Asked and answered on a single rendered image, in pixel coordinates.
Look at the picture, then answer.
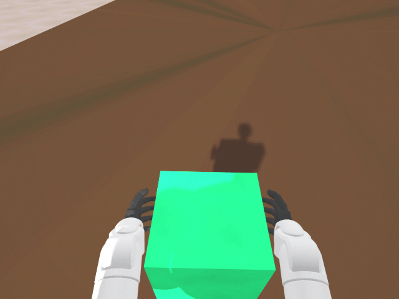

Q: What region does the carton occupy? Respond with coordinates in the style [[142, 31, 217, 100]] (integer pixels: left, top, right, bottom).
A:
[[144, 171, 276, 299]]

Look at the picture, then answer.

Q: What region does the right robot hand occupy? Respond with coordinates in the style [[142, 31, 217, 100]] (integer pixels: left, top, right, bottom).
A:
[[262, 189, 292, 235]]

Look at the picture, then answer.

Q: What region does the right robot forearm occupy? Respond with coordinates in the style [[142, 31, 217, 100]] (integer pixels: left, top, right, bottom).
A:
[[274, 219, 332, 299]]

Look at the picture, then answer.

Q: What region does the left robot forearm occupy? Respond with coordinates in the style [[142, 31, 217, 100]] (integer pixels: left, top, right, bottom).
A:
[[92, 217, 145, 299]]

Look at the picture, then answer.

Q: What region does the left robot hand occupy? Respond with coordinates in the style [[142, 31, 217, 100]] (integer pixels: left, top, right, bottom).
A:
[[124, 188, 156, 232]]

